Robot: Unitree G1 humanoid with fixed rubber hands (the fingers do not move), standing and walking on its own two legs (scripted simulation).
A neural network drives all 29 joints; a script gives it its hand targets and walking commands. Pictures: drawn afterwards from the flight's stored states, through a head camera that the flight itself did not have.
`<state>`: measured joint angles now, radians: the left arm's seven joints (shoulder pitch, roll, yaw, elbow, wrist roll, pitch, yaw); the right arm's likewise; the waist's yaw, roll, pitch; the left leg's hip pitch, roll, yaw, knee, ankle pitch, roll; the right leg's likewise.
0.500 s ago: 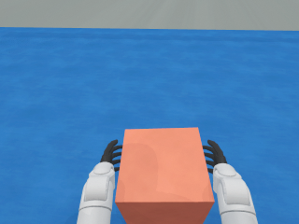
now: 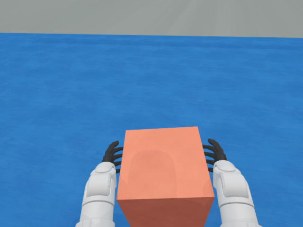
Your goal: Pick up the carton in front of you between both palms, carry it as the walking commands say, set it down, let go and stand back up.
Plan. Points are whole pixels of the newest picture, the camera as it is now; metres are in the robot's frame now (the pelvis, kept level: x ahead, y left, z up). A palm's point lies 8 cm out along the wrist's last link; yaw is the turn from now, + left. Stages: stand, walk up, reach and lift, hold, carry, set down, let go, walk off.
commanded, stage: hold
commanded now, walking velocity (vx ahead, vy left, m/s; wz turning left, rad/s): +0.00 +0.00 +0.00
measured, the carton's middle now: (164, 181) +0.29 +0.00 -0.03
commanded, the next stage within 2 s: set down in 0.32 s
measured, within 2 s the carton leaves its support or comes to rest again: neither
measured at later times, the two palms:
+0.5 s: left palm (109, 161) +0.30 +0.16 +0.04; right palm (216, 156) +0.32 -0.14 +0.05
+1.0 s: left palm (126, 180) +0.35 +0.14 -0.15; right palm (208, 181) +0.36 -0.16 -0.15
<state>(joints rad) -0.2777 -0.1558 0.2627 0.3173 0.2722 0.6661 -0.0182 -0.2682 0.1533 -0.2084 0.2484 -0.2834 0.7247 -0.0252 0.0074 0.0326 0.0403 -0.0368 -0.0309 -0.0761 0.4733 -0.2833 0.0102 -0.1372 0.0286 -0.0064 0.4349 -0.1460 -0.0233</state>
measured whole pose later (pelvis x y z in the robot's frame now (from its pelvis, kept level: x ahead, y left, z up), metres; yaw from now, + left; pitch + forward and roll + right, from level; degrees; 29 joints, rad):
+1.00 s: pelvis -0.01 +0.01 -0.07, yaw +0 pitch +27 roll +1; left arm -0.52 -0.17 0.35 0.57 0.21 0.09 0.09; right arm -0.54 0.05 -0.33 0.57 -0.24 0.11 0.02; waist -0.01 0.03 -0.02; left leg -1.02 -0.10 -0.07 0.95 -0.40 0.01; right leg -1.12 0.05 0.10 0.91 -0.25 0.02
